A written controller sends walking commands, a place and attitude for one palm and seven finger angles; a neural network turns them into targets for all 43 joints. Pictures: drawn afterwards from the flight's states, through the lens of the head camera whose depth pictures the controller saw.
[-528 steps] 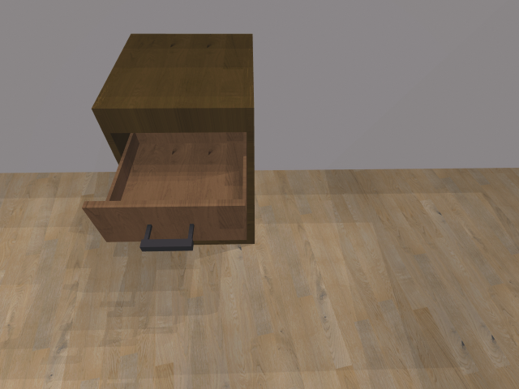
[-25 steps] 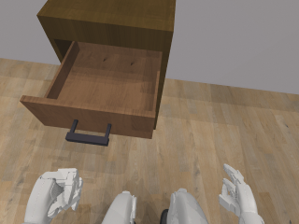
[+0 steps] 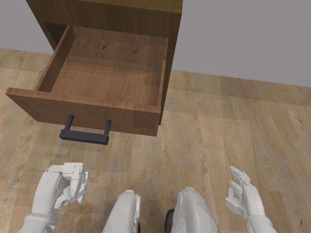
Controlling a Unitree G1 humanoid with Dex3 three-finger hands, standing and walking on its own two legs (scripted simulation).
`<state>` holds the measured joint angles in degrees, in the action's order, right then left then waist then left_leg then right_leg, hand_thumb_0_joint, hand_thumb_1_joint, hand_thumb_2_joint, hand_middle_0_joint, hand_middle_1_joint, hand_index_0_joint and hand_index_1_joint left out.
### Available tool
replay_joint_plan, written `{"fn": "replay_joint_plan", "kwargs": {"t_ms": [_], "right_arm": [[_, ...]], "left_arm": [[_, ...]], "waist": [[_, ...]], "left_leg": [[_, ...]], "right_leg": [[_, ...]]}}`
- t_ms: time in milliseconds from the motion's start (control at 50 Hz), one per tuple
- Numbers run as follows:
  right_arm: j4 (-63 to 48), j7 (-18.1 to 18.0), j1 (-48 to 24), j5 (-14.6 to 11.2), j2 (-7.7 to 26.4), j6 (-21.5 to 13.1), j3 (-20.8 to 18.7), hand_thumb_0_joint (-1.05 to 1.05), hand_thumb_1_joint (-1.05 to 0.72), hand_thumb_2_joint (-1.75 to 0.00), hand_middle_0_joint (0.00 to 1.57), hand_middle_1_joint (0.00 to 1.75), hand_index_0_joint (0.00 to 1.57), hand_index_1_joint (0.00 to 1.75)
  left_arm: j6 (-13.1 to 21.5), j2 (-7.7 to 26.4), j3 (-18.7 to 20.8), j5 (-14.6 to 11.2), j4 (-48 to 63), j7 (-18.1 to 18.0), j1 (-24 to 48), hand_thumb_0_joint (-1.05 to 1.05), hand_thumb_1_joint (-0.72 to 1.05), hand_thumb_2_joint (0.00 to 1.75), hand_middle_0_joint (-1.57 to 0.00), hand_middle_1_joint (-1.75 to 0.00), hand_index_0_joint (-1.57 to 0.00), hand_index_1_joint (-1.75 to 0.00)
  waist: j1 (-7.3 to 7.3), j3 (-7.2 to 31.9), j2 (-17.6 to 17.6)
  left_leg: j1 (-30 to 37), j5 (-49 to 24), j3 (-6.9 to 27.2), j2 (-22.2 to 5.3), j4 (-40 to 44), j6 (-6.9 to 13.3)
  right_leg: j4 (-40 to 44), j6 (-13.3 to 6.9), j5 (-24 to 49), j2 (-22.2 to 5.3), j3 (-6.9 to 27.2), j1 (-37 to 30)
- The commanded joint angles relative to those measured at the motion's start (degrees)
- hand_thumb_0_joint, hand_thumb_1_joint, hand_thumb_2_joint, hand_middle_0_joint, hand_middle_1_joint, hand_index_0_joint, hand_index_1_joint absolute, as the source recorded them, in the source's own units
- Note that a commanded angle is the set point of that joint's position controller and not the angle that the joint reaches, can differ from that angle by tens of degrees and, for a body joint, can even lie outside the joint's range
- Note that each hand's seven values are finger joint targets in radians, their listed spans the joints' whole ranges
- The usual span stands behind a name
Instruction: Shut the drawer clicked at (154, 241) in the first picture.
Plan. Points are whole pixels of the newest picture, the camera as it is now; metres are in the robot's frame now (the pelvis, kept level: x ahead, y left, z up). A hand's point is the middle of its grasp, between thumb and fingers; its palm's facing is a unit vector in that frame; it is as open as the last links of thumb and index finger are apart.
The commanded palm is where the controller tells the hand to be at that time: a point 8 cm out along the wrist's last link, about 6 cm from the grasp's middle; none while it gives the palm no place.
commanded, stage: bring the fist close to the handle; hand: left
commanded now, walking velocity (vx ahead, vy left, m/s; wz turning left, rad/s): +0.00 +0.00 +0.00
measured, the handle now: (87, 129) +0.38 +0.22 -0.05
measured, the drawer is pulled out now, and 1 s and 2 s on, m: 0.27 0.27 0.20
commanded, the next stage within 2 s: push the drawer shut in 0.98 s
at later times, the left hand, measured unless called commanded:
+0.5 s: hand (90, 173) +0.26 +0.18 -0.04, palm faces -0.09 -1.00 -0.03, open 3.3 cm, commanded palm +0.25 +0.23 -0.04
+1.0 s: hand (95, 167) +0.28 +0.17 -0.05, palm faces -0.10 -0.99 -0.04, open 3.3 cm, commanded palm +0.26 +0.23 -0.04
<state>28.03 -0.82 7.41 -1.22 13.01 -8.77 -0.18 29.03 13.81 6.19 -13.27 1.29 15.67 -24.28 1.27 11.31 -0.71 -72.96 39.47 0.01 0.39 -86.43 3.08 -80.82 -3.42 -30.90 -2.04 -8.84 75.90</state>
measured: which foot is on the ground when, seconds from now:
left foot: down 0.00-1.00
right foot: down 0.00-1.00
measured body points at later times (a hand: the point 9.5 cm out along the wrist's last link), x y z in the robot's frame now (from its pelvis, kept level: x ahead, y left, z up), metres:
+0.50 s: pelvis -0.01 +0.00 -0.04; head +0.14 +0.03 +0.39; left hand +0.26 +0.23 -0.03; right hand +0.20 -0.24 -0.13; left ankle +0.01 +0.09 -0.58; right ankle +0.06 -0.10 -0.58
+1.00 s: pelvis -0.01 +0.01 -0.05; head +0.15 +0.03 +0.37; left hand +0.27 +0.23 -0.05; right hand +0.19 -0.23 -0.15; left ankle +0.01 +0.09 -0.58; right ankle +0.06 -0.10 -0.58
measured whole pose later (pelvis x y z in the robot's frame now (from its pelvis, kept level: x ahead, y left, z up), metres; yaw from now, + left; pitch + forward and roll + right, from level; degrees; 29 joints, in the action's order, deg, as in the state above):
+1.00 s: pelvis -0.01 +0.01 -0.05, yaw +0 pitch +31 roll -4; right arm 28.7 0.6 6.3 -1.1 15.0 -4.4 1.4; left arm 27.7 14.9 6.4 -12.3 -8.6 13.1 -6.9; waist 1.6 11.8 -1.1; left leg -86.1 41.2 -0.6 0.9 -96.0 4.0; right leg -90.0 -3.2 -32.1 -3.2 -8.5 89.1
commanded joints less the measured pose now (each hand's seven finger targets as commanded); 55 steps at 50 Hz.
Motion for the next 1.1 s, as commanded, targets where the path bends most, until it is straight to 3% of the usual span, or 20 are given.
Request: {"fn": "replay_joint_plan", "kwargs": {"t_ms": [0, 140, 220, 300, 380, 460, 560, 620, 680, 760, 840, 900, 940, 960, 1040, 1080], "right_arm": [[-7.79, -0.48, -1.09, -0.17, 8.48, -3.11, -3.39, 0.0, -0.9, -0.9, 0.2, 0.3, 0.2, 0.3], [-6.73, -0.25, -0.17, 0.15, 9.4, -3.4, -3.05, 0.0, -0.9, -0.9, 0.2, 0.3, 0.2, 0.3], [-6.51, 0.06, -0.63, -0.05, 9.83, -2.71, -3.04, 0.0, -0.9, -0.9, 0.2, 0.3, 0.2, 0.3], [-7.09, 0.46, -0.87, -0.32, 10.12, -1.8, -3.13, 0.0, -0.9, -0.9, 0.2, 0.3, 0.2, 0.3], [-6.68, 0.65, -0.86, -0.21, 10.06, -1.42, -3.06, 0.0, -0.9, -0.9, 0.2, 0.3, 0.2, 0.3], [-5.51, 0.71, -0.62, 0.14, 10.44, -1.5, -2.8, 0.0, -0.9, -0.9, 0.2, 0.3, 0.2, 0.3], [-5.21, 1.0, -0.45, 0.21, 11.18, -1.12, -2.8, 0.0, -0.9, -0.9, 0.2, 0.3, 0.2, 0.3], [-6.11, 0.97, -0.36, 0.02, 11.39, -0.49, -2.86, 0.0, -0.9, -0.9, 0.2, 0.3, 0.2, 0.3], [-7.09, 1.28, -0.63, -0.24, 11.22, 0.35, -2.86, 0.0, -0.9, -0.9, 0.2, 0.3, 0.2, 0.3], [-7.29, 1.27, -0.38, -0.46, 10.85, 1.57, -2.69, 0.0, -0.9, -0.9, 0.2, 0.3, 0.2, 0.3], [-6.62, 1.0, -0.21, -0.33, 10.99, 1.76, -2.47, 0.0, -0.9, -0.9, 0.2, 0.3, 0.2, 0.3], [-6.18, 0.81, 0.28, -0.25, 10.91, 1.64, -2.44, 0.0, -0.9, -0.9, 0.2, 0.3, 0.2, 0.3], [-6.21, 0.72, 0.36, -0.13, 10.8, 1.48, -2.4, 0.0, -0.9, -0.9, 0.2, 0.3, 0.2, 0.3], [-6.26, 0.76, 0.46, -0.11, 10.75, 1.45, -2.51, 0.0, -0.9, -0.9, 0.2, 0.3, 0.2, 0.3], [-6.73, 1.16, 0.24, -0.16, 10.79, 1.73, -2.56, 0.0, -0.9, -0.9, 0.2, 0.3, 0.2, 0.3], [-6.84, 1.29, -0.04, -0.23, 10.78, 2.12, -2.57, 0.0, -0.9, -0.9, 0.2, 0.3, 0.2, 0.3]], "left_arm": [[4.04, 5.14, 4.01, -0.95, 7.89, -0.44, 1.14, 0.0, 0.9, 0.9, -1.4, -1.6, -1.4, -1.6], [6.16, 6.88, 4.74, -1.22, 7.59, -0.65, 7.34, 0.0, 0.9, 0.9, -1.4, -1.6, -1.4, -1.6], [4.41, 6.31, 4.07, -1.22, 4.27, -0.01, 8.55, 0.0, 0.9, 0.9, -1.4, -1.6, -1.4, -1.6], [3.17, 6.83, 5.23, -1.87, 4.52, 0.19, 9.48, 0.0, 0.9, 0.9, -1.4, -1.6, -1.4, -1.6], [3.64, 6.86, 5.59, -1.82, 3.12, -0.49, 11.27, 0.0, 0.9, 0.9, -1.4, -1.6, -1.4, -1.6], [5.42, 6.33, 4.14, -1.27, 1.2, -0.77, 17.06, 0.0, 0.9, 0.9, -1.4, -1.6, -1.4, -1.6], [6.15, 6.5, 3.72, -0.78, -1.26, -0.2, 19.75, 0.0, 0.9, 0.9, -1.4, -1.6, -1.4, -1.6], [4.98, 8.33, 5.26, -0.99, 0.78, -0.27, 19.31, 0.0, 0.9, 0.9, -1.4, -1.6, -1.4, -1.6], [3.6, 7.84, 4.88, -1.22, 4.43, -0.81, 17.38, 0.0, 0.9, 0.9, -1.4, -1.6, -1.4, -1.6], [1.79, 7.01, 4.58, -0.76, 3.42, -2.18, 16.2, 0.0, 0.9, 0.9, -1.4, -1.6, -1.4, -1.6], [1.79, 6.16, 2.93, 0.02, 2.22, -2.91, 20.24, 0.0, 0.9, 0.9, -1.4, -1.6, -1.4, -1.6], [2.6, 6.58, 3.27, 0.1, 1.04, -2.83, 21.6, 0.0, 0.9, 0.9, -1.4, -1.6, -1.4, -1.6], [3.1, 7.01, 3.25, 0.13, 1.89, -2.41, 21.96, 0.0, 0.9, 0.9, -1.4, -1.6, -1.4, -1.6], [3.37, 7.68, 4.04, 0.04, 2.14, -2.28, 20.42, 0.0, 0.9, 0.9, -1.4, -1.6, -1.4, -1.6], [3.26, 7.63, 4.19, -0.09, 3.11, -2.17, 16.75, 0.0, 0.9, 0.9, -1.4, -1.6, -1.4, -1.6], [2.78, 6.72, 3.22, 0.05, 2.7, -2.51, 17.24, 0.0, 0.9, 0.9, -1.4, -1.6, -1.4, -1.6]], "waist": [[0.38, 17.82, -0.86], [0.16, 22.62, -3.11], [0.68, 22.94, -1.73], [-0.17, 24.71, -1.82], [0.1, 23.77, -1.5], [1.42, 22.28, -2.59], [1.17, 24.23, -3.37], [0.23, 27.3, -3.46], [-0.69, 28.98, -5.05], [0.23, 26.74, -1.89], [1.85, 24.45, -1.36], [1.96, 24.01, -0.62], [1.48, 25.44, -2.3], [0.52, 26.32, -3.38], [-0.33, 27.4, -5.02], [0.42, 26.1, -3.68]], "left_leg": [[4.21, -17.97, 4.6, 0.38, 10.97, -1.56], [4.54, -19.84, 4.99, 0.34, 9.03, -1.66], [3.15, -19.95, 5.19, 0.32, 8.1, -1.42], [1.79, -20.11, 4.85, 0.64, 7.69, -1.49], [0.18, -19.17, 4.92, 0.63, 6.62, -1.53], [-0.85, -16.94, 5.37, 0.6, 5.26, -1.56], [-0.43, -17.35, 5.84, 0.69, 4.52, -1.8], [0.35, -17.9, 5.68, 0.68, 4.74, -1.64], [3.09, -20.01, 6.04, 0.66, 5.98, -2.07], [0.59, -18.79, 6.19, 0.59, 5.95, -1.6], [-1.26, -15.88, 6.17, 0.59, 4.95, -1.3], [-1.95, -14.82, 6.1, 0.69, 4.89, -1.34], [-0.77, -16.49, 5.77, 0.8, 4.97, -1.47], [0.01, -17.62, 5.62, 0.86, 5.21, -1.71], [3.36, -21.98, 6.13, 0.6, 6.29, -2.37], [2.75, -21.08, 6.19, 0.53, 6.2, -2.13]], "right_leg": [[8.33, 0.75, 5.37, 1.57, 8.04, -17.22], [5.23, 0.51, 6.69, 1.57, 7.82, -14.99], [4.3, 0.63, 7.29, 1.61, 7.6, -14.0], [3.47, 0.69, 8.2, 1.36, 8.06, -15.33], [2.49, 0.68, 7.07, 1.48, 8.09, -13.27], [1.24, 0.58, 4.71, 1.56, 7.65, -8.65], [-0.69, 0.43, 4.77, 1.45, 7.17, -6.57], [-0.5, 0.47, 5.3, 1.43, 7.59, -8.55], [-0.41, 0.51, 6.65, 1.34, 7.32, -9.44], [-0.13, 0.79, 6.31, 1.5, 7.02, -9.92], [0.2, 0.93, 4.57, 1.64, 7.15, -7.79], [0.6, 0.92, 3.83, 1.61, 7.38, -8.06], [0.42, 0.72, 5.05, 1.54, 7.48, -8.74], [0.3, 0.58, 5.69, 1.49, 7.63, -9.5], [-0.4, 0.44, 8.25, 1.55, 6.74, -9.1], [-0.11, 0.61, 7.75, 1.6, 6.69, -8.71]]}}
